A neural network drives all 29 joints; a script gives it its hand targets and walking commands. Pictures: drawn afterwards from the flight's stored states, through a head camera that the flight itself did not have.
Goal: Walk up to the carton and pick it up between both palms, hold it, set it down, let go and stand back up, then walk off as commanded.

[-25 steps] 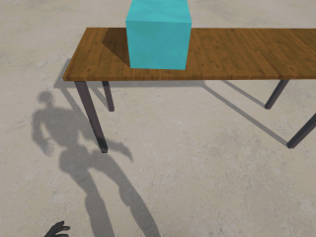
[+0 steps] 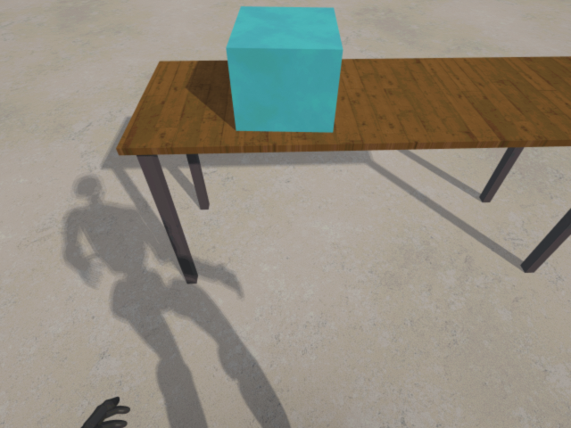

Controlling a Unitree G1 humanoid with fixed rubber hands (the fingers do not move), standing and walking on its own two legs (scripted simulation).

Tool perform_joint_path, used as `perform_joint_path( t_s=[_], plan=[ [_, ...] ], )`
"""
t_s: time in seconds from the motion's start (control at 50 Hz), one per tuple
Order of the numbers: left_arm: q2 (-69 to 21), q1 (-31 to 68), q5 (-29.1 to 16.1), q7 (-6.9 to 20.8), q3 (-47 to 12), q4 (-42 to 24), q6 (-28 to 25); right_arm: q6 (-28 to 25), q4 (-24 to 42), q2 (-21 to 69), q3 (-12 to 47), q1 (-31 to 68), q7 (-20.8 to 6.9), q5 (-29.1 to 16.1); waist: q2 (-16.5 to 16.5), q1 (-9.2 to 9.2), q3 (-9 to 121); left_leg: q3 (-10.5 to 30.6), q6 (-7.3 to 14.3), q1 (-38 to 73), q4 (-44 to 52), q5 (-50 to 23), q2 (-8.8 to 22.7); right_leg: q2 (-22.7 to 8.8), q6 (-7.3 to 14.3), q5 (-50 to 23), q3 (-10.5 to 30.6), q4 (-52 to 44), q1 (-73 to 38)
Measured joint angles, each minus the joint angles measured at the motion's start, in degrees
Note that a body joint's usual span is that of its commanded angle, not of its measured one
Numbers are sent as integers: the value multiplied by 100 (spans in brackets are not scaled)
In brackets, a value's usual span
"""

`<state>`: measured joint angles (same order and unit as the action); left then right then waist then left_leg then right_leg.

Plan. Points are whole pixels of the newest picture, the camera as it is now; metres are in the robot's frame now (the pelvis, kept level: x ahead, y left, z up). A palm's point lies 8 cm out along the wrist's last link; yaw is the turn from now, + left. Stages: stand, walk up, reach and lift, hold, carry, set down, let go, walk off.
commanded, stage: stand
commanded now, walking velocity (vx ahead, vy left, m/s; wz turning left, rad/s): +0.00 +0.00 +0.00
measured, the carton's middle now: (285, 68) +1.01 +0.01 +0.05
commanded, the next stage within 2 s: none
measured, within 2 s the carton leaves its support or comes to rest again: neither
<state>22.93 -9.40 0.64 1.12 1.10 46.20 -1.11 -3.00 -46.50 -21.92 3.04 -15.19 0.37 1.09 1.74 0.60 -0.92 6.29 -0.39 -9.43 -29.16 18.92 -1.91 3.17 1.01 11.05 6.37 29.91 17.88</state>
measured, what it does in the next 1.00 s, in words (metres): stands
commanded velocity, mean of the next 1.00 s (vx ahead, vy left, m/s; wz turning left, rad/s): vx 0.00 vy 0.00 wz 0.00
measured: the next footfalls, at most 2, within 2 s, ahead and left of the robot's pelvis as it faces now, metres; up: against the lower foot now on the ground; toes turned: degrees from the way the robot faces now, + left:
none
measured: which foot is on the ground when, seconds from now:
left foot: down 0.00-1.00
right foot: down 0.00-1.00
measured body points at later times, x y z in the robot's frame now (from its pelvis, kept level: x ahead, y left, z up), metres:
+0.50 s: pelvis -0.01 -0.01 +0.00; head -0.01 -0.02 +0.45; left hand +0.12 +0.30 -0.09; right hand +0.07 -0.31 -0.12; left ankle -0.03 +0.14 -0.73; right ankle +0.05 -0.11 -0.73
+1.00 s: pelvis -0.01 -0.01 +0.00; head -0.01 -0.02 +0.45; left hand +0.11 +0.30 -0.09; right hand +0.07 -0.31 -0.12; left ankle -0.03 +0.14 -0.73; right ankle +0.05 -0.11 -0.73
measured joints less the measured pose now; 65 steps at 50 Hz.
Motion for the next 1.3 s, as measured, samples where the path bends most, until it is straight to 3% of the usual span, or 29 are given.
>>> perform_joint_path(
  t_s=[0.34, 1.3],
  plan=[
    [0, 0, -1, 0, -85, 239, -13, 67, -114, -38, 0, 0, -35, 0, -162, 0, 0, 0, 0, 53, 96, -103, 3, -2, 0, -72, 0, -4, -10],
    [-1, 7, -5, -1, -108, 436, -23, 91, -288, -92, -1, 1, -34, 0, -176, 0, 0, 0, -1, 74, 249, -213, 8, -15, 0, -171, 0, -132, -21]
  ],
)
